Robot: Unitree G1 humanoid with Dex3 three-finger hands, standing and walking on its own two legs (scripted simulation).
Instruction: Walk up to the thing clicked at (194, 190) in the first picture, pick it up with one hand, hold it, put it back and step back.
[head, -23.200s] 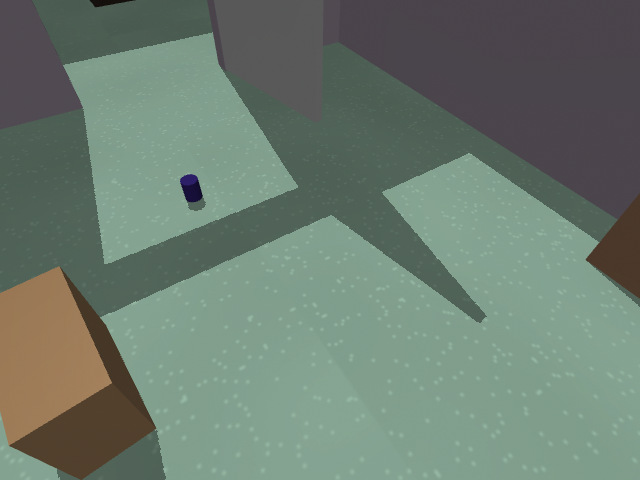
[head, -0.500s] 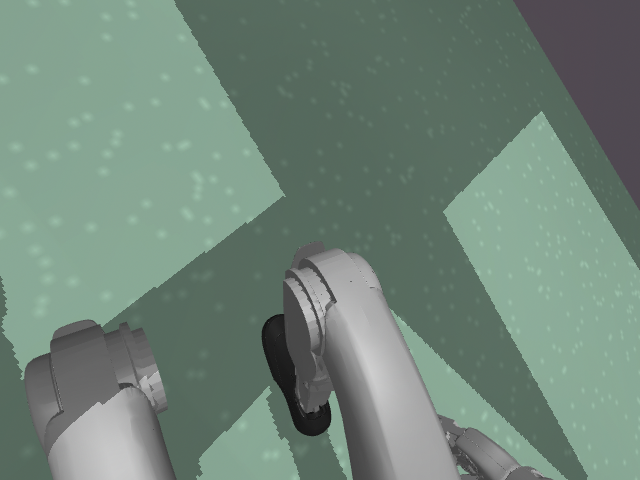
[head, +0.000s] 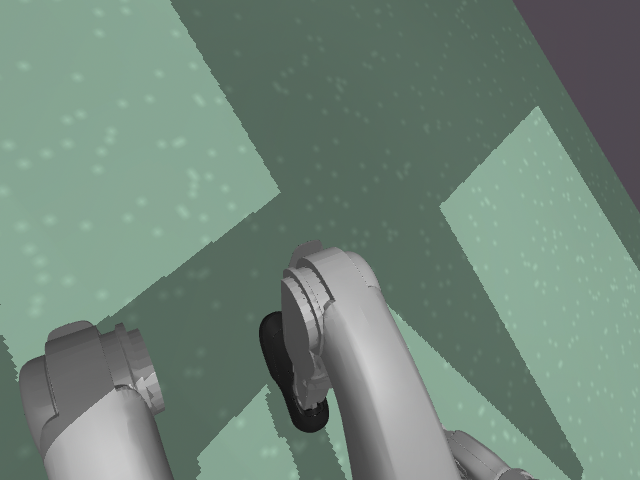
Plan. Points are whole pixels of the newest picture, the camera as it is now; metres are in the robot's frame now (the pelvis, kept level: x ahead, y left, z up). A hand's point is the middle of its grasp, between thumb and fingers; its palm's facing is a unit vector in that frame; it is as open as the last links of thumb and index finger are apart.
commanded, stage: close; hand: left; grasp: from above
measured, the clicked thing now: out of the picture +0.45 +0.30 -0.25
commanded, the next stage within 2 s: settle in 0.62 s
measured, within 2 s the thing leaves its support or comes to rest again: leaves its support in 1.04 s
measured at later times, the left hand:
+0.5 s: hand out of the picture +0.44 +0.31 -0.22, palm faces -0.45 -0.13 -0.89, open 10.8 cm
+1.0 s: hand out of the picture +0.44 +0.31 -0.21, palm faces -0.42 -0.13 -0.90, open 10.7 cm
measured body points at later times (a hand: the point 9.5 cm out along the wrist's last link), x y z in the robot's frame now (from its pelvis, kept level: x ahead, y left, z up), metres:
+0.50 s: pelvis +0.00 +0.00 +0.01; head +0.25 +0.12 +0.36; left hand +0.46 +0.31 -0.17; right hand +0.05 -0.26 -0.05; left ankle +0.06 +0.11 -0.27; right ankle +0.14 -0.14 -0.27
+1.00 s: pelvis +0.00 +0.00 +0.01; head +0.26 +0.12 +0.36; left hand +0.46 +0.31 -0.16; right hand +0.04 -0.27 -0.04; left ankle +0.06 +0.11 -0.27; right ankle +0.14 -0.14 -0.27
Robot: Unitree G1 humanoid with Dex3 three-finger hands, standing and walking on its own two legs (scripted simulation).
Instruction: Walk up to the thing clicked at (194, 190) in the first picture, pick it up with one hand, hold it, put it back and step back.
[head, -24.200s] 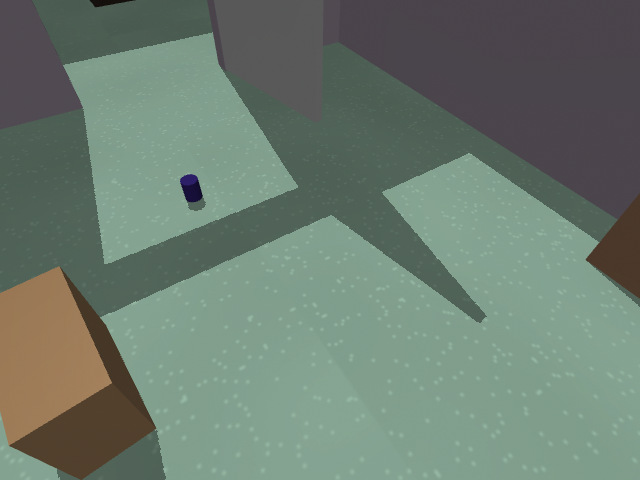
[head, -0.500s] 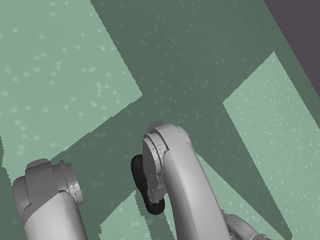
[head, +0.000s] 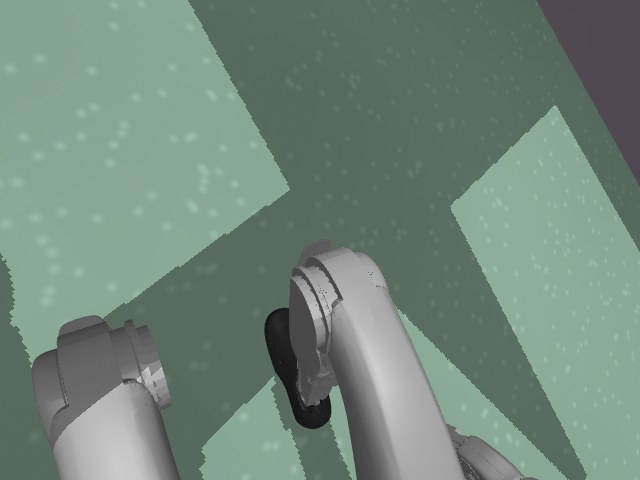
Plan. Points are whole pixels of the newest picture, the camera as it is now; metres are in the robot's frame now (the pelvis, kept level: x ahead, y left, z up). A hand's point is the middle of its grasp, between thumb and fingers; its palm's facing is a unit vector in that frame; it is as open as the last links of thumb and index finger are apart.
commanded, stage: settle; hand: left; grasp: from above
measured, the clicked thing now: out of the picture +0.46 +0.30 -0.26
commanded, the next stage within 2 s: lift in 0.68 s
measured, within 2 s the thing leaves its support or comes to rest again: leaves its support in 0.04 s
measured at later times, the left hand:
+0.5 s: hand out of the picture +0.43 +0.31 -0.12, palm faces -0.46 -0.09 -0.88, open 10.5 cm
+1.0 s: hand out of the picture +0.44 +0.31 -0.07, palm faces -0.43 -0.10 -0.90, open 10.5 cm
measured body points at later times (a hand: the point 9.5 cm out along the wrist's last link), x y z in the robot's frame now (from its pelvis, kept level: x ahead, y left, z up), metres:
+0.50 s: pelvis +0.00 -0.01 +0.04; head +0.23 +0.07 +0.42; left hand +0.45 +0.31 -0.07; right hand +0.10 -0.28 -0.06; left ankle +0.06 +0.12 -0.28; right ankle +0.14 -0.14 -0.28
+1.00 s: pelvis +0.00 -0.01 +0.07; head +0.22 +0.06 +0.45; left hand +0.46 +0.31 -0.02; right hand +0.07 -0.28 -0.04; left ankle +0.06 +0.12 -0.28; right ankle +0.14 -0.14 -0.28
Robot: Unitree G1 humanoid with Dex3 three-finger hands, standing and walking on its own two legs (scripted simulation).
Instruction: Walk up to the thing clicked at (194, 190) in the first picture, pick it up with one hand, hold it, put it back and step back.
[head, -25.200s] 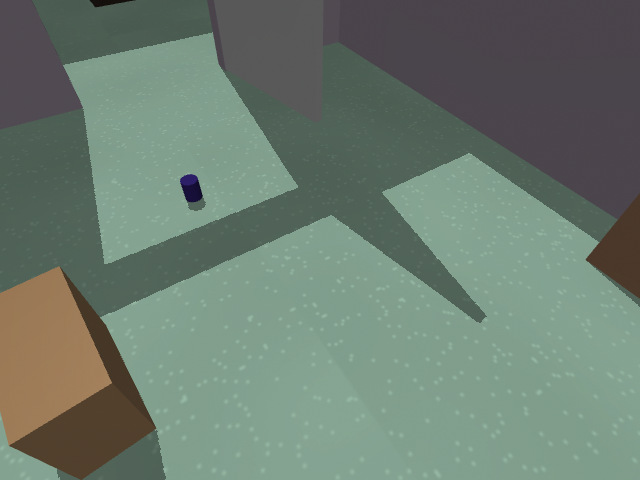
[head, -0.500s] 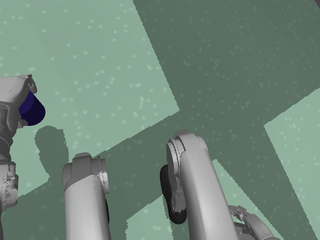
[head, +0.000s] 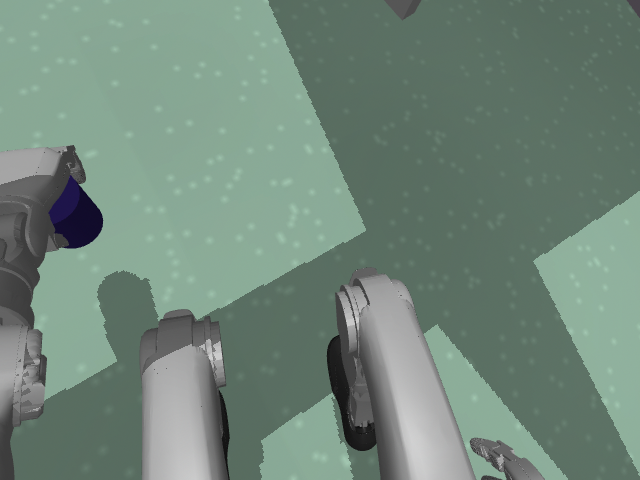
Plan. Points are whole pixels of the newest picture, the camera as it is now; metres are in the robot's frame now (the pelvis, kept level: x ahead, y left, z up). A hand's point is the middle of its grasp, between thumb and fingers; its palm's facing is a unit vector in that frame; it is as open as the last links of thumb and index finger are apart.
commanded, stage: lift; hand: left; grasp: from above
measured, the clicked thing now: (60, 210) +0.48 +0.27 -0.18
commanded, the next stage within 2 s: hold in 1.38 s
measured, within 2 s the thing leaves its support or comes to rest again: neither
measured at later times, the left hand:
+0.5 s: hand out of the picture +0.42 +0.27 +0.01, palm faces -0.42 -0.06 -0.90, open 10.5 cm
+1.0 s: hand out of the picture +0.38 +0.23 +0.20, palm faces -0.43 -0.08 -0.90, open 10.5 cm
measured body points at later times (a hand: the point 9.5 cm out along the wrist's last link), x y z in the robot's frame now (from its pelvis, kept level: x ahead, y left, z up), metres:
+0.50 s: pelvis +0.01 +0.00 +0.11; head +0.18 +0.04 +0.52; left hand +0.43 +0.27 +0.06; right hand +0.12 -0.27 -0.01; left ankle +0.07 +0.12 -0.35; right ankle +0.12 -0.15 -0.35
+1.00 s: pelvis +0.04 -0.01 +0.28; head +0.13 +0.00 +0.72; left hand +0.40 +0.23 +0.25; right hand +0.15 -0.27 +0.15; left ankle +0.07 +0.12 -0.35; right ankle +0.12 -0.15 -0.35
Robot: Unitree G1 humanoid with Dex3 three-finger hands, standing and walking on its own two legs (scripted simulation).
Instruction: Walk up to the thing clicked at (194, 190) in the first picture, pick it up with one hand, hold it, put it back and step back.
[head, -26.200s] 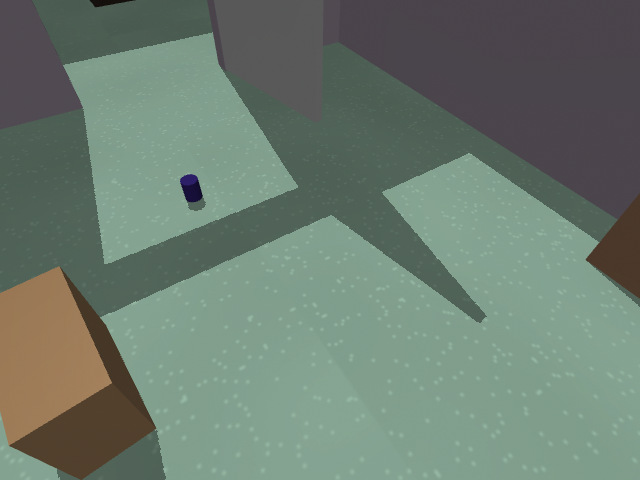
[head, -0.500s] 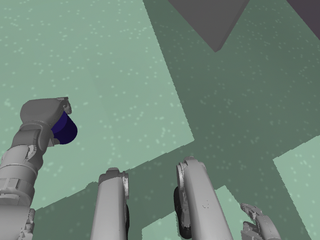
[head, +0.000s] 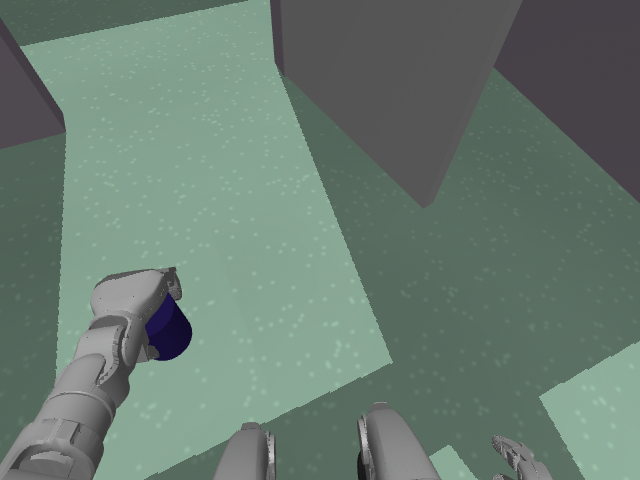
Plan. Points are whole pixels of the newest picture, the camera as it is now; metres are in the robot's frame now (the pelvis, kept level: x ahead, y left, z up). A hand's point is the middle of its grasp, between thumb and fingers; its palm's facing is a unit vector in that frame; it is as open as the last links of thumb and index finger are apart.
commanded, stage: lift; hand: left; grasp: from above
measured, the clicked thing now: (157, 324) +0.36 +0.22 -0.11
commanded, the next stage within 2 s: hold in 0.38 s
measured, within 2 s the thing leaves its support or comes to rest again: neither
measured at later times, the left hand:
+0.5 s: hand (129, 305) +0.34 +0.21 +0.01, palm faces -0.44 -0.07 -0.90, open 10.5 cm
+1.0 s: hand (118, 288) +0.34 +0.21 +0.05, palm faces -0.43 -0.05 -0.90, open 10.5 cm
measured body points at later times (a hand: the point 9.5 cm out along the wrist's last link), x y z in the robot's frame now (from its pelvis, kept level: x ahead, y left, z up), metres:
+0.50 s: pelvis +0.02 +0.00 +0.07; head +0.06 -0.01 +0.52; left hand +0.36 +0.22 +0.06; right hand +0.12 -0.27 -0.05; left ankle +0.03 +0.12 -0.62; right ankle +0.07 -0.15 -0.62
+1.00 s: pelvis +0.04 +0.00 +0.09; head +0.05 -0.02 +0.54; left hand +0.36 +0.21 +0.10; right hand +0.15 -0.27 -0.02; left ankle +0.03 +0.12 -0.62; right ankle +0.07 -0.15 -0.62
